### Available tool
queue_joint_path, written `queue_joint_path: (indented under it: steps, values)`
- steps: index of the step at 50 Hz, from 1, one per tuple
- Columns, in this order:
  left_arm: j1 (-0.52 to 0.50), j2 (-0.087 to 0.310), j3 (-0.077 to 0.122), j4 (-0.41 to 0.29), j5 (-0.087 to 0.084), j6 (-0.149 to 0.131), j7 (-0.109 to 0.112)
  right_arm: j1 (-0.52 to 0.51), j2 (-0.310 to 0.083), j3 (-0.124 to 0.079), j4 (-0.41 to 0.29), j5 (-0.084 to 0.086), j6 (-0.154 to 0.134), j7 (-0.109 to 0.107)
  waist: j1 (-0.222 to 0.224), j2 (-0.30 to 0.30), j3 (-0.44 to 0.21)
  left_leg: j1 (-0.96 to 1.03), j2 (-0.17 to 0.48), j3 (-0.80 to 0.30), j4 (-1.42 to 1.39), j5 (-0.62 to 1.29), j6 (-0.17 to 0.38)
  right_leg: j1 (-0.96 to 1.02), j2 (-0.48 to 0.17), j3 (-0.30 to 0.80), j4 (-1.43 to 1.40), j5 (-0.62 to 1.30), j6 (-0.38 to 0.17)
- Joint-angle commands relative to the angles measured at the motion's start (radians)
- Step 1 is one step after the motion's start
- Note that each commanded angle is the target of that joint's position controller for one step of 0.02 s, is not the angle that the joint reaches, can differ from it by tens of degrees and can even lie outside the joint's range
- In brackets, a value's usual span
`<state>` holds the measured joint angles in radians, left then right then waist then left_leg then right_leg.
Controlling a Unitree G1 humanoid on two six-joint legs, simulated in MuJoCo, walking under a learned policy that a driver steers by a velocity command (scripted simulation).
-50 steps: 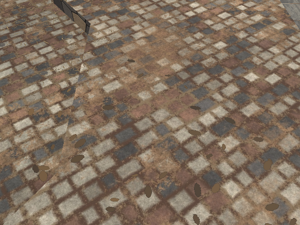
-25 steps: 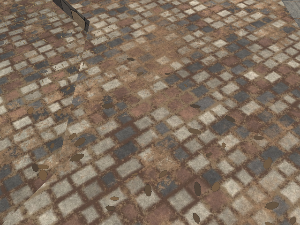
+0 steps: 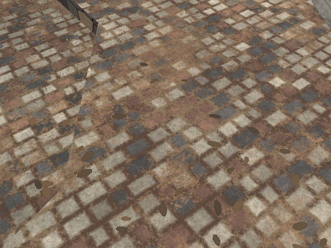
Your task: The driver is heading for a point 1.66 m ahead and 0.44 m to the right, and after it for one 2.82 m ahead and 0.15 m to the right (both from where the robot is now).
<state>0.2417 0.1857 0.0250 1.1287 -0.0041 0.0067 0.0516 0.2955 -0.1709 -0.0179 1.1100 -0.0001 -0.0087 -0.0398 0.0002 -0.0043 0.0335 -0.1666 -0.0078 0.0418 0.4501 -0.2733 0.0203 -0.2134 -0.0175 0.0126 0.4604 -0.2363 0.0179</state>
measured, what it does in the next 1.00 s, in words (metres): walks ahead: right foot, then left foot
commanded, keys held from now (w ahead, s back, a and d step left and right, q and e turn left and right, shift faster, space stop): no key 0.24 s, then w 0.40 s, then no key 0.36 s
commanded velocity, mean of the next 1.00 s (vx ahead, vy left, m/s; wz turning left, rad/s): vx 0.18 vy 0.00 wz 0.00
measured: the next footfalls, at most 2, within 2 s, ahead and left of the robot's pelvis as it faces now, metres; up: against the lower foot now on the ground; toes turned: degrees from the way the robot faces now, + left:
right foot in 0.56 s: +0.11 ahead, -0.15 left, +0.00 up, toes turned -4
left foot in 0.96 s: +0.38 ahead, +0.04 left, +0.00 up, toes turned +1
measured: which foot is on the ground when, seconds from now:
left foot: down 0.00-0.56, up 0.58-0.94, down 0.96-1.00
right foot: down 0.00-0.32, up 0.34-0.54, down 0.56-0.98, up 1.00-1.00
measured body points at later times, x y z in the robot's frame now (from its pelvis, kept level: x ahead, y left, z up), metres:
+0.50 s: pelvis +0.04 -0.03 +0.00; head +0.05 -0.04 +0.45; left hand +0.08 +0.23 -0.14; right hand -0.01 -0.28 -0.16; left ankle -0.02 +0.10 -0.74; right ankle +0.04 -0.14 -0.72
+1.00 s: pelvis +0.23 -0.05 -0.02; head +0.26 -0.05 +0.43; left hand +0.17 +0.19 -0.17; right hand +0.41 -0.28 -0.13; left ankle +0.35 +0.04 -0.74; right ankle +0.07 -0.15 -0.73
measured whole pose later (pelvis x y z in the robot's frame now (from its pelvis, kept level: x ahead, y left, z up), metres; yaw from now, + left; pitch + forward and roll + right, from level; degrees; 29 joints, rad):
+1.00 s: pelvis +0.23 -0.05 -0.02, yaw -1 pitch +2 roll -1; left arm 0.39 0.20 0.03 1.10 0.01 -0.06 0.02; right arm 0.02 -0.20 -0.04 0.92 -0.01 -0.08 0.01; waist 0.04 0.00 0.04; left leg -0.47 -0.01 0.05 0.52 -0.05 0.07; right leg -0.05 0.02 -0.04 0.59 -0.46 -0.02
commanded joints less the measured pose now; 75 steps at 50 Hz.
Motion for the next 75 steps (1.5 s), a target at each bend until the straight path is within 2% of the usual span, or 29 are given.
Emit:
queue_joint_path:
  steps: [1, 12, 14, 17, 20, 24, 27, 28, 29, 30, 32, 34, 36, 41, 44, 47, 48, 49, 50, 51, 52, 54, 58, 61, 63, 64, 66, 69, 75]
  values:
    - [0.054, 0.091, 0.014, -0.015, 0.0, -0.004, 0.003, 0.074, -0.087, -0.014, -0.012, 0.0, -0.004, -0.003, 0.0, 0.006, 0.022, -0.042, 0.041, -0.044, -0.09, 0.135, 0.015, 0.006, -0.014, 0.011, -0.06, 0.14, -0.029]
    - [0.066, 0.084, 0.016, -0.016, -0.001, -0.005, 0.004, 0.087, -0.08, -0.016, -0.015, 0.001, -0.006, -0.003, 0.0, 0.006, 0.027, -0.044, 0.041, -0.044, -0.088, 0.133, 0.016, 0.005, -0.014, 0.011, -0.058, 0.139, -0.028]
    - [0.087, 0.072, 0.015, -0.004, -0.005, -0.003, 0.005, 0.114, -0.088, -0.021, -0.003, 0.008, -0.001, -0.007, -0.005, 0.026, 0.016, -0.044, 0.03, -0.047, -0.106, -0.146, 0.035, -0.012, 0.028, -0.035, -0.018, -0.089, -0.034]
    - [0.02, 0.059, 0.017, -0.05, -0.011, -0.028, 0.0, 0.167, -0.177, -0.053, -0.014, 0.028, -0.011, -0.012, -0.044, 0.154, 0.111, -0.063, 0.22, -0.316, -0.252, -0.602, 0.162, -0.232, 0.056, -0.097, 0.221, -0.28, -0.056]
    - [-0.043, 0.066, 0.022, -0.099, -0.027, -0.07, -0.027, 0.152, -0.192, -0.067, -0.036, 0.014, -0.048, -0.007, -0.043, 0.16, 0.172, -0.029, 0.398, -0.54, -0.34, -0.505, 0.257, -0.428, -0.061, 0.008, 0.507, -0.292, -0.092]
    - [-0.006, 0.068, 0.034, -0.091, -0.032, -0.103, -0.045, 0.063, -0.193, -0.068, -0.078, 0.038, -0.057, 0.006, 0.013, 0.108, 0.09, -0.058, 0.244, -0.252, -0.262, -0.23, 0.149, -0.196, -0.034, -0.073, 0.192, -0.179, -0.095]
    - [0.243, 0.071, 0.058, 0.01, -0.027, -0.091, -0.047, 0.045, -0.18, -0.062, -0.09, 0.038, -0.049, 0.013, 0.113, 0.052, 0.033, -0.292, 0.138, -0.121, -0.038, -0.163, 0.116, 0.212, 0.058, -0.139, 0.057, -0.017, -0.065]
    - [0.364, 0.143, 0.078, 0.02, -0.021, -0.093, -0.038, 0.004, -0.116, -0.042, -0.112, 0.027, -0.057, 0.021, 0.163, -0.149, 0.0, -0.404, 0.055, -0.007, 0.323, -0.079, 0.053, 0.312, -0.137, 0.152, -0.095, -0.143, -0.126]
    - [0.464, 0.252, 0.09, 0.02, -0.011, -0.107, -0.049, 0.004, -0.039, -0.026, -0.154, 0.029, -0.08, 0.02, 0.157, -0.358, -0.053, -0.622, -0.056, -0.014, 0.638, -0.275, 0.029, 0.413, -0.367, 0.655, -0.291, -0.275, -0.281]
    - [0.383, 0.201, 0.067, 0.012, 0.003, -0.126, -0.054, -0.012, -0.077, -0.034, -0.165, 0.051, -0.097, 0.023, 0.105, -0.215, -0.005, -0.709, 0.014, -0.132, 0.826, -0.249, 0.055, 0.341, -0.421, 0.756, -0.318, -0.421, -0.316]
    - [0.189, 0.13, 0.037, -0.051, -0.003, -0.139, -0.067, -0.044, -0.123, -0.042, -0.174, 0.05, -0.113, 0.033, 0.038, -0.073, 0.078, -0.743, 0.105, -0.127, 0.839, -0.028, 0.091, 0.235, -0.33, 0.492, -0.311, -0.299, -0.239]
    - [0.134, 0.097, 0.019, -0.073, 0.006, -0.127, -0.071, -0.032, -0.153, -0.061, -0.158, 0.025, -0.106, 0.031, 0.002, -0.066, 0.08, -0.609, 0.135, -0.098, 0.713, 0.066, 0.072, 0.143, -0.237, 0.249, -0.303, 0.139, -0.177]
    - [0.187, 0.098, 0.015, -0.058, 0.014, -0.114, -0.056, -0.027, -0.123, -0.061, -0.15, 0.02, -0.09, 0.037, -0.004, -0.083, 0.057, -0.535, 0.11, -0.043, 0.644, 0.091, 0.037, 0.132, -0.187, 0.104, -0.263, 0.533, -0.165]
    - [0.21, 0.148, 0.014, -0.065, 0.016, -0.089, -0.02, -0.254, -0.062, -0.032, -0.231, 0.019, -0.068, 0.039, 0.033, -0.09, 0.032, -0.376, 0.036, 0.028, 0.237, 0.251, 0.0, 0.078, -0.128, -0.029, -0.23, 0.721, -0.14]
    - [0.217, 0.153, 0.02, -0.054, 0.003, -0.084, -0.018, -0.278, -0.091, -0.032, -0.237, 0.02, -0.059, 0.047, 0.026, -0.114, 0.008, -0.311, 0.023, 0.007, 0.156, 0.276, 0.022, 0.128, -0.169, -0.007, -0.181, 0.738, -0.154]
    - [0.153, 0.148, 0.028, -0.064, -0.006, -0.076, -0.018, -0.16, -0.156, -0.056, -0.197, 0.003, -0.07, 0.051, -0.056, -0.097, -0.052, -0.173, -0.011, 0.005, 0.032, 0.312, 0.08, 0.203, -0.168, 0.009, -0.023, 0.82, -0.13]
    - [0.176, 0.147, 0.028, -0.06, -0.001, -0.076, -0.024, -0.091, -0.194, -0.07, -0.172, -0.005, -0.076, 0.048, -0.081, -0.052, -0.101, -0.041, 0.003, -0.009, -0.028, 0.516, 0.103, 0.187, -0.116, -0.009, 0.092, 0.768, -0.097]
    - [0.224, 0.12, 0.02, -0.069, 0.024, -0.082, -0.03, 0.002, -0.253, -0.082, -0.152, -0.021, -0.075, 0.044, -0.072, 0.04, -0.226, 0.24, 0.153, -0.151, 0.081, 0.949, 0.165, 0.015, -0.053, -0.029, 0.285, 0.454, -0.057]
    - [0.356, 0.016, -0.012, -0.04, 0.015, -0.079, -0.035, 0.048, -0.228, -0.069, -0.135, -0.031, -0.066, 0.042, -0.038, 0.233, -0.398, 0.451, 0.399, -0.411, 0.069, 1.112, 0.368, -0.165, 0.046, -0.027, 0.597, -0.231, -0.001]
    - [0.311, 0.057, 0.002, -0.033, -0.003, -0.074, -0.039, 0.03, -0.155, -0.047, -0.132, -0.012, -0.061, 0.048, -0.047, 0.175, -0.411, 0.366, 0.39, -0.496, -0.009, 0.935, 0.381, -0.18, 0.051, 0.075, 0.725, -0.461, 0.021]
    - [0.223, 0.095, 0.014, -0.065, -0.018, -0.067, -0.037, -0.08, -0.152, -0.04, -0.152, 0.003, -0.062, 0.048, -0.027, 0.129, -0.27, 0.227, 0.351, -0.408, -0.052, 0.74, 0.327, -0.24, 0.011, 0.081, 0.756, -0.443, 0.026]
    - [0.135, 0.096, 0.026, -0.08, -0.011, -0.041, -0.014, -0.216, -0.126, -0.027, -0.176, -0.003, -0.061, 0.043, 0.015, 0.043, -0.123, -0.022, 0.274, -0.289, -0.133, 0.477, 0.243, -0.222, -0.039, 0.055, 0.639, -0.368, 0.036]
    - [0.156, 0.057, 0.022, -0.07, 0.001, -0.004, 0.014, -0.233, -0.156, -0.036, -0.168, -0.028, -0.039, 0.025, 0.05, 0.112, -0.115, -0.191, 0.202, -0.214, -0.189, 0.214, 0.206, -0.022, -0.027, -0.001, 0.296, -0.249, 0.032]
    - [0.165, 0.067, 0.027, -0.051, 0.016, 0.014, 0.001, -0.237, -0.152, -0.036, -0.161, 0.008, -0.025, 0.017, 0.074, 0.103, -0.104, -0.288, 0.161, -0.179, -0.214, -0.17, 0.138, 0.129, -0.005, -0.039, 0.088, 0.031, -0.009]
    - [0.12, 0.112, 0.029, -0.086, 0.035, 0.02, 0.0, -0.188, -0.135, -0.032, -0.134, 0.001, -0.02, 0.018, 0.046, 0.054, -0.006, -0.34, 0.111, -0.146, -0.194, -0.324, 0.043, 0.082, -0.078, 0.036, -0.033, -0.054, -0.06]
    - [0.091, 0.162, 0.041, -0.077, 0.018, 0.012, -0.001, -0.167, -0.128, -0.036, -0.141, 0.003, -0.014, 0.011, 0.0, -0.073, 0.041, -0.215, 0.044, -0.065, -0.157, -0.216, 0.015, -0.112, -0.075, 0.048, -0.071, -0.276, -0.086]
    - [0.036, 0.112, 0.032, -0.08, 0.016, -0.019, -0.003, -0.148, -0.125, -0.036, -0.126, -0.005, -0.016, 0.0, -0.017, -0.116, 0.057, -0.061, 0.034, -0.052, -0.064, -0.044, 0.012, -0.222, -0.069, 0.057, -0.148, -0.316, -0.061]
    - [0.035, 0.099, 0.033, -0.077, 0.009, -0.05, -0.009, -0.112, -0.122, -0.036, -0.099, -0.008, -0.019, -0.001, -0.019, -0.064, 0.021, -0.035, 0.041, -0.053, -0.029, 0.079, 0.035, -0.156, -0.059, 0.044, -0.119, -0.148, -0.041]
    - [0.09, 0.096, 0.032, -0.062, 0.005, -0.049, -0.015, -0.114, -0.121, -0.037, -0.079, 0.004, -0.019, 0.008, 0.002, -0.011, -0.042, -0.007, 0.05, -0.053, 0.01, 0.27, 0.037, -0.051, -0.042, 0.02, -0.059, 0.087, -0.051]
Velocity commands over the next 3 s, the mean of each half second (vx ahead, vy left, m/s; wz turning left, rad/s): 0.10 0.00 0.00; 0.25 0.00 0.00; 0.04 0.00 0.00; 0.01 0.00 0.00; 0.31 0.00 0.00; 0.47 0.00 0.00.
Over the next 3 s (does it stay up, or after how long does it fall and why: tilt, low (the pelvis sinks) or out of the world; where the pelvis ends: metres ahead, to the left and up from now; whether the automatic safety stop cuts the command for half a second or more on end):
stays up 0.75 -0.08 0.00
